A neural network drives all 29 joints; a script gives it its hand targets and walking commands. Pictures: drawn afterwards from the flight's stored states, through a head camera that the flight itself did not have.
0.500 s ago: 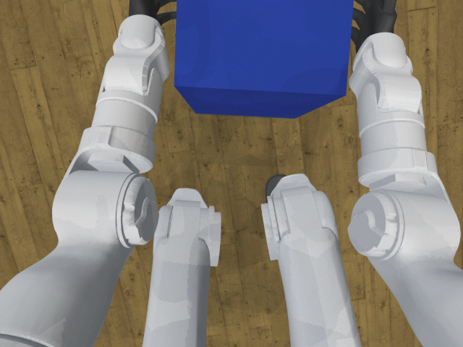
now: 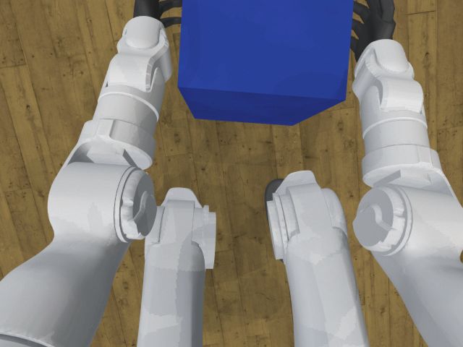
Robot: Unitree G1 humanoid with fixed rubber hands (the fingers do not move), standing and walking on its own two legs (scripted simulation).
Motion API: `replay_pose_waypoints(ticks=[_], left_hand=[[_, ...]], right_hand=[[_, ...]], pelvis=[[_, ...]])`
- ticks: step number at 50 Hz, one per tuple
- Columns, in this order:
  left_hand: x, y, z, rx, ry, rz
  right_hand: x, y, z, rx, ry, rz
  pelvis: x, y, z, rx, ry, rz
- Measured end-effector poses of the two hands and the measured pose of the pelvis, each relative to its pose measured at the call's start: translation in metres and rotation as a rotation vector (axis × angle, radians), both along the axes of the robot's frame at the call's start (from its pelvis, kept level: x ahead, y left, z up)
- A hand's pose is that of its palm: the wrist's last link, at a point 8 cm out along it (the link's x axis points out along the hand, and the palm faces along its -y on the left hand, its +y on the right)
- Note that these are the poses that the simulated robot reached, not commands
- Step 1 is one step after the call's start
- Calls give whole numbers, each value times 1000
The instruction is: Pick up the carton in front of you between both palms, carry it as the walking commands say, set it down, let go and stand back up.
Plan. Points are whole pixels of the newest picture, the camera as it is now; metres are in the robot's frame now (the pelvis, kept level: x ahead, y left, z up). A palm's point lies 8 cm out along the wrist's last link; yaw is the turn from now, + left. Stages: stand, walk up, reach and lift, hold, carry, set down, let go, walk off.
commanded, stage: set down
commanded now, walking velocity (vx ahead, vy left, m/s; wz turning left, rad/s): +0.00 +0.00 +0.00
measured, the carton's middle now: (255, 51) +0.51 -0.08 -0.25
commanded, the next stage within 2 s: let go in 1.96 s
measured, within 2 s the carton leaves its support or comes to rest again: rests again in 0.72 s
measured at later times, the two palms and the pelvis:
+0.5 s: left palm (148, 18) +0.55 +0.07 -0.17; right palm (373, 37) +0.50 -0.23 -0.16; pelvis -0.01 +0.00 -0.01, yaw -1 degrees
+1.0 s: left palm (123, 21) +0.56 +0.11 -0.18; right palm (393, 41) +0.49 -0.27 -0.18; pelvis -0.01 -0.01 -0.02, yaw -1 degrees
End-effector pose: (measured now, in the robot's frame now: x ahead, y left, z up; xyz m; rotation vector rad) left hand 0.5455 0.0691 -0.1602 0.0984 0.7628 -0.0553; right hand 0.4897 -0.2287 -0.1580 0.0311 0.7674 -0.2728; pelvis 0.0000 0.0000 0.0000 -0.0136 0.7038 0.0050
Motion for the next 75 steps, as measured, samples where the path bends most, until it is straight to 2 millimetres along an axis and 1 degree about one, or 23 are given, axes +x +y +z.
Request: replay_pose_waypoints(ticks=[19, 30, 33, 36, 40, 42, 44, 46, 49, 52, 54, 59, 64, 68, 75], left_hand=[[4, 3, -3, -28, -12, -45], [8, 4, -7, -50, -41, -64], [7, 6, -12, -37, -41, -79], [0, 17, -27, 0, -15, -63], [-8, 39, -46, 34, 5, -19], [-8, 45, -49, 40, -5, -10], [-4, 48, -47, 37, -25, -6], [1, 47, -42, 31, -50, -4], [9, 43, -27, 21, -91, -2], [14, 38, -7, 21, -124, -3], [15, 35, 9, 25, -140, -4], [14, 31, 53, 34, -134, 7], [15, 32, 89, 34, -116, 19], [17, 35, 113, 35, -120, 22], [18, 40, 147, 36, -135, 19]], right_hand=[[3, -4, -2, 12, -12, 45], [10, -4, -8, 13, -22, 48], [10, -5, -14, 4, -10, 57], [0, -8, -29, -13, 33, 45], [-12, -22, -45, -33, 52, -11], [-13, -31, -48, -43, 41, -26], [-10, -38, -47, -48, 18, -36], [-6, -42, -42, -49, -9, -41], [1, -45, -29, -47, -51, -41], [6, -43, -10, -40, -90, -36], [7, -42, 6, -35, -114, -35], [4, -40, 48, -32, -122, -38], [2, -41, 85, -36, -115, -39], [3, -41, 109, -40, -123, -36], [4, -45, 145, -48, -130, -30]], pelvis=[[-7, 0, -5, -6, -38, -4], [-5, 1, -8, -7, -48, -7], [-5, 0, -9, -6, -53, -8], [-4, 0, -8, -3, -56, -9], [-3, -2, -10, -2, -58, -8], [-3, -3, -12, -1, -62, -8], [-4, -4, -15, 0, -68, -8], [-5, -5, -17, 1, -73, -9], [-6, -7, -18, 1, -73, -13], [-7, -8, -15, 4, -68, -22], [-8, -8, -10, 7, -64, -27], [-8, -8, 17, 16, -30, -35], [-6, -8, 46, 22, 26, -38], [-3, -9, 64, 24, 62, -38], [2, -9, 96, 23, 103, -37]])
